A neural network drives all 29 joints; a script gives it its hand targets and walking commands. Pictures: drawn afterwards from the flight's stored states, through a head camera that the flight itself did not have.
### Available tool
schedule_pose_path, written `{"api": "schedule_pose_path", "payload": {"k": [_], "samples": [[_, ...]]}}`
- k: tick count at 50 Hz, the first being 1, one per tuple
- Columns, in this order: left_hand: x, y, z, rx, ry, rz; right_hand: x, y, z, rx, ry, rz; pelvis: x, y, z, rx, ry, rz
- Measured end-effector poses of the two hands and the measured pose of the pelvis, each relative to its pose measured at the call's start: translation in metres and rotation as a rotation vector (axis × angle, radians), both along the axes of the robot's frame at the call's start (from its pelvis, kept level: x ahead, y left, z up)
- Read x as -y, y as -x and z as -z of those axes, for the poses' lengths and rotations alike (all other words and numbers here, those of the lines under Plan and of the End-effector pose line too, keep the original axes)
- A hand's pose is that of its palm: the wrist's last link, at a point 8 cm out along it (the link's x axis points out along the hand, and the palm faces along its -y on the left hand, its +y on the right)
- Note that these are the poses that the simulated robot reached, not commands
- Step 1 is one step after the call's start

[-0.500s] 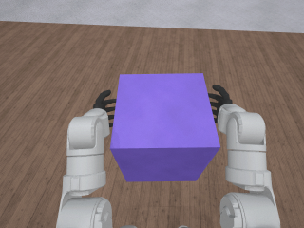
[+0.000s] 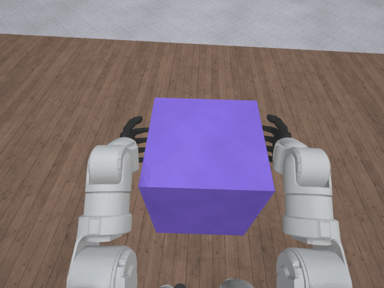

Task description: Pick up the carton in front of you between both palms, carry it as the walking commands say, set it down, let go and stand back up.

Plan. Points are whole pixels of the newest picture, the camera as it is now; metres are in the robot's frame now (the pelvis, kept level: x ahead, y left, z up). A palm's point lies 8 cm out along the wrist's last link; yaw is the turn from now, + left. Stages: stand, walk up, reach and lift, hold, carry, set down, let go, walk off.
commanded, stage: carry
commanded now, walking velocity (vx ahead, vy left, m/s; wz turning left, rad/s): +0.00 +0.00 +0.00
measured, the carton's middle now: (202, 171) +0.36 -0.01 +0.00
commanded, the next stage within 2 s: none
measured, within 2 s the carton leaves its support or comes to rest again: neither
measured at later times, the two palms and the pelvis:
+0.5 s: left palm (134, 100) +0.47 +0.13 +0.11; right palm (272, 89) +0.49 -0.17 +0.12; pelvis +0.12 -0.03 +0.00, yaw +2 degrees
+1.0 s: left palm (137, 109) +0.43 +0.12 +0.13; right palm (286, 101) +0.45 -0.18 +0.13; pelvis +0.09 -0.04 +0.00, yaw +2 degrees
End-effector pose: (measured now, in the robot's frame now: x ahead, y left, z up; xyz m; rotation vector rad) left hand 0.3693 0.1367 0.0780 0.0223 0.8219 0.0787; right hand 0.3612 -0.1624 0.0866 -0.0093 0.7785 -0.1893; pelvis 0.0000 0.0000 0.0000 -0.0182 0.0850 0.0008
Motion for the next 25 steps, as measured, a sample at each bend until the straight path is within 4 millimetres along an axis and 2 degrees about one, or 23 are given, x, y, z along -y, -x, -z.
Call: {"api": "schedule_pose_path", "payload": {"k": [6, 13, 18, 25], "samples": [[0.006, -0.041, -0.006, 0.056, 0.017, -0.021, 0.006, -0.043, -0.008, 0.059, -0.023, 0.016, 0.005, -0.039, -0.004, -0.014, 0.002, -0.007], [0.011, -0.08, -0.03, 0.147, -0.022, -0.06, 0.011, -0.096, -0.023, 0.149, -0.054, -0.034, 0.019, -0.087, 0.009, -0.005, -0.01, -0.017], [0.011, -0.093, -0.029, 0.089, -0.029, -0.072, 0.01, -0.117, -0.024, 0.09, -0.045, -0.06, 0.025, -0.108, 0.006, -0.011, -0.011, -0.028], [0.005, -0.101, -0.032, 0.079, -0.022, -0.087, 0.004, -0.133, -0.033, 0.079, -0.016, -0.097, 0.032, -0.12, 0.003, -0.007, -0.014, -0.039]]}}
